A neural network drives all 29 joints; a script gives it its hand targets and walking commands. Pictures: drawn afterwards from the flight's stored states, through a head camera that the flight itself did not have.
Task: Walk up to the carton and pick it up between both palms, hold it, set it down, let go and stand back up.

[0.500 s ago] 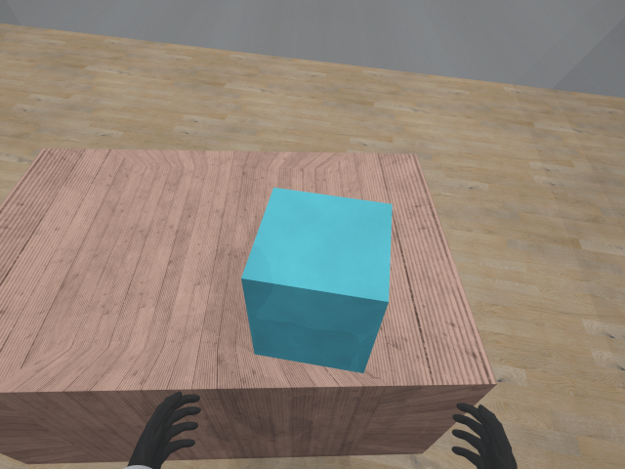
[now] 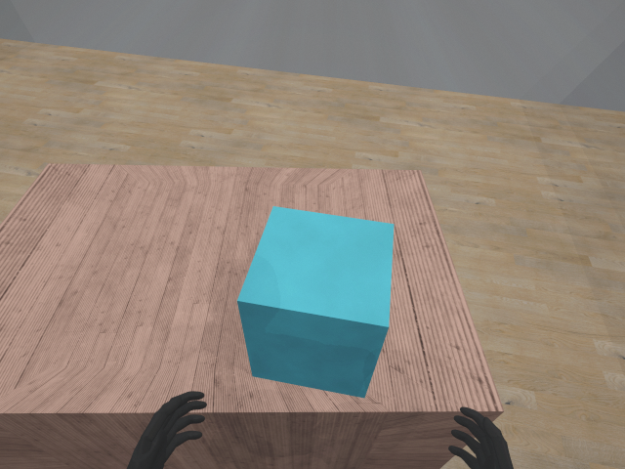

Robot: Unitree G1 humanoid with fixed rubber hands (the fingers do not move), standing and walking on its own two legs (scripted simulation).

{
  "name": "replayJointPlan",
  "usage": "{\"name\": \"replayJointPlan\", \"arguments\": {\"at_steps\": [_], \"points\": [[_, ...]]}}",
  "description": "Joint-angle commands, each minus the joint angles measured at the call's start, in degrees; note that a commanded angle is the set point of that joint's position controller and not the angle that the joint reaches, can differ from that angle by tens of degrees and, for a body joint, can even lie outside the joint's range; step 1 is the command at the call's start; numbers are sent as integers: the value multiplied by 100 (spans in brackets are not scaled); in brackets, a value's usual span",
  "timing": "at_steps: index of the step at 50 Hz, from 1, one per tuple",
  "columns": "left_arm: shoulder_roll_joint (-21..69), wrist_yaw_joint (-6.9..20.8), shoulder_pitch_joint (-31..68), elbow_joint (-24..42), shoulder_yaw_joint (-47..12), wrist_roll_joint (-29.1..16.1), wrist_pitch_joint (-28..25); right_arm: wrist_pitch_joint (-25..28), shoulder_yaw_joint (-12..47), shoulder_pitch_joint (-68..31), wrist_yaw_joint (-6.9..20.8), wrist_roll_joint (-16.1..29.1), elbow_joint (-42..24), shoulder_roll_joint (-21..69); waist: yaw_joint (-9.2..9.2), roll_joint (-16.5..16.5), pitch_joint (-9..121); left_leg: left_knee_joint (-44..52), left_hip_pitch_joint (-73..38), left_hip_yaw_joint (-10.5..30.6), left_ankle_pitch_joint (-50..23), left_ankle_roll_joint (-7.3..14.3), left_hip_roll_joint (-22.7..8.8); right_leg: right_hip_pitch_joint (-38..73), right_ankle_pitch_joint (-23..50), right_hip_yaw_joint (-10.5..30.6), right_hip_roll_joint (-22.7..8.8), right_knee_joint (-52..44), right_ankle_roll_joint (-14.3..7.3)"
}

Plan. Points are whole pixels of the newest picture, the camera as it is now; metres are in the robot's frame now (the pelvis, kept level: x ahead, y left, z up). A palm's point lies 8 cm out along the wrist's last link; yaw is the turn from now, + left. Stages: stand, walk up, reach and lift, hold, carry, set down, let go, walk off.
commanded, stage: reach and lift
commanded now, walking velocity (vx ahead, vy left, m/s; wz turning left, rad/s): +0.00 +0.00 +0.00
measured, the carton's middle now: (319, 303) +0.41 +0.03 -0.10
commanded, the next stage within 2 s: none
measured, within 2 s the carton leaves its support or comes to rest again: neither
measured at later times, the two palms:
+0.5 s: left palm (154, 408) +0.19 +0.23 -0.02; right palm (482, 440) +0.18 -0.18 -0.03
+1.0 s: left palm (169, 335) +0.27 +0.22 +0.03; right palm (485, 369) +0.25 -0.18 +0.03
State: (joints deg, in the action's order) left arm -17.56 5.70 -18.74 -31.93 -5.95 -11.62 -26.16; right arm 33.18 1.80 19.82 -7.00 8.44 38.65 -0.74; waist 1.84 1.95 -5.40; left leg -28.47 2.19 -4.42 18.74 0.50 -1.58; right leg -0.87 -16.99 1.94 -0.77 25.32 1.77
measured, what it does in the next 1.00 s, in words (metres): stands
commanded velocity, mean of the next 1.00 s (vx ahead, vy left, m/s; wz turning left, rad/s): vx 0.00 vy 0.00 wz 0.00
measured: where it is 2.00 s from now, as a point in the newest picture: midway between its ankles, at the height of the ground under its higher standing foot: outside the picture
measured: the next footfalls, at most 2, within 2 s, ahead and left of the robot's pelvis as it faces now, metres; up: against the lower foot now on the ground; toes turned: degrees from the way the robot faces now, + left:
none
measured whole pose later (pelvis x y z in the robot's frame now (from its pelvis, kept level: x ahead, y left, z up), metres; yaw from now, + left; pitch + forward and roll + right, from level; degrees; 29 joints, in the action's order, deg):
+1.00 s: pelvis -0.01 +0.01 +0.01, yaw +0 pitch -5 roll -1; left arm -18.8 3.5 4.8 -17.3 -2.2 -13.3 4.3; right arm 7.2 0.5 -1.2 -12.1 11.7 22.1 -3.5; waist 0.0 2.1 -6.4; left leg -24.6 4.6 -4.2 14.9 1.1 -1.2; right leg -2.2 -12.0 1.8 -1.1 19.3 2.4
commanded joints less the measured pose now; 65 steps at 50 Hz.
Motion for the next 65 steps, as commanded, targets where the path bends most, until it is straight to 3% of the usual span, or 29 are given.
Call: {"name": "replayJointPlan", "arguments": {"at_steps": [1,6,11,21,29,40,45,55,65], "points": [[-829,54,625,1180,347,-66,-453,477,145,-560,-74,0,-1011,-17,3,-661,245,313,33,155,-2311,-416,111,-654,1433,57,108,-409,-492],[-901,55,880,1393,384,-33,-214,346,138,-772,-179,-22,-848,-8,-55,-970,377,313,121,162,-2103,-422,105,-695,1368,80,43,-371,-450],[-1021,15,1185,1741,404,-54,60,203,-94,-1062,-295,-93,-944,-183,-208,-1006,696,325,95,202,-2130,-423,63,-628,1448,48,34,-358,-404],[-926,6,1968,1708,417,-367,607,-331,-30,-1759,-395,-159,-1641,-270,-226,-399,1020,377,111,239,-2117,-275,51,-525,1602,-5,52,-366,-368],[-998,-60,2779,1660,534,-433,1155,-987,-85,-2461,-407,-11,-2203,-456,-142,-327,1285,458,25,244,-2184,-259,57,-359,1754,-15,88,-413,-398],[-1024,-195,3659,2529,753,-201,2243,-1914,-218,-3054,-517,237,-2555,-740,-221,-921,1687,469,-668,195,-3115,-442,106,-327,2255,-70,148,-658,-369],[-910,-238,3882,2889,762,-170,2721,-2242,-364,-3279,-518,295,-2841,-903,-315,-945,1844,495,-951,203,-3388,-513,109,-396,2228,-156,197,-792,-350],[-864,-255,4992,2463,741,-324,3074,-2872,-487,-4088,-443,235,-3276,-1029,-398,-398,2081,629,-678,230,-2803,-398,90,-386,2013,-199,191,-811,-244],[-1049,-336,6141,1957,848,-282,3242,-3257,-590,-5108,-454,299,-3080,-1317,-412,-472,2756,594,-730,283,-2823,-400,91,-485,2076,-215,234,-732,-212]]}}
